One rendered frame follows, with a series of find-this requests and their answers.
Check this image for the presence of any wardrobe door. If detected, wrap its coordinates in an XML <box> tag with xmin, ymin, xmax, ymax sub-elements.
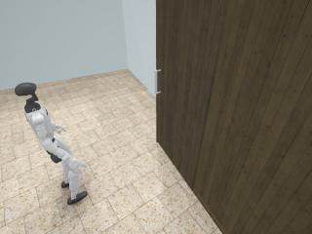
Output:
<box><xmin>194</xmin><ymin>0</ymin><xmax>312</xmax><ymax>234</ymax></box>
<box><xmin>157</xmin><ymin>0</ymin><xmax>230</xmax><ymax>189</ymax></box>

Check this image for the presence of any left robot hand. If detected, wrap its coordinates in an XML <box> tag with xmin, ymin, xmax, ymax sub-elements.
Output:
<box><xmin>53</xmin><ymin>124</ymin><xmax>66</xmax><ymax>135</ymax></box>

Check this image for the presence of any robot thigh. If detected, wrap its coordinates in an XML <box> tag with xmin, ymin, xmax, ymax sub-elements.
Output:
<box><xmin>50</xmin><ymin>149</ymin><xmax>80</xmax><ymax>179</ymax></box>
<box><xmin>54</xmin><ymin>135</ymin><xmax>72</xmax><ymax>156</ymax></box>

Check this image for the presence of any right robot forearm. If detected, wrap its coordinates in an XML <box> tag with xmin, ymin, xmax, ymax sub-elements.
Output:
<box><xmin>43</xmin><ymin>139</ymin><xmax>72</xmax><ymax>164</ymax></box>

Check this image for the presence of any robot right thigh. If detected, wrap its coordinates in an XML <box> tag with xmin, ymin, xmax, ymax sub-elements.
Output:
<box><xmin>50</xmin><ymin>149</ymin><xmax>80</xmax><ymax>179</ymax></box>

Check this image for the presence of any right robot hand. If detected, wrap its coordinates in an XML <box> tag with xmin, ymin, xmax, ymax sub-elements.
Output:
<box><xmin>67</xmin><ymin>158</ymin><xmax>87</xmax><ymax>174</ymax></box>

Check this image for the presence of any robot right upper arm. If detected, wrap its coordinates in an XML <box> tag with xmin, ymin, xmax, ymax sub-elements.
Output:
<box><xmin>31</xmin><ymin>112</ymin><xmax>52</xmax><ymax>148</ymax></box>

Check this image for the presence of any robot left thigh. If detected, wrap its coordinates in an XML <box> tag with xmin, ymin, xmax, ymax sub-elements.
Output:
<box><xmin>54</xmin><ymin>135</ymin><xmax>72</xmax><ymax>156</ymax></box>

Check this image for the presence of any handle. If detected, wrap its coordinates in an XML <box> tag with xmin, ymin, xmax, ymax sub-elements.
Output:
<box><xmin>154</xmin><ymin>69</ymin><xmax>161</xmax><ymax>95</ymax></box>

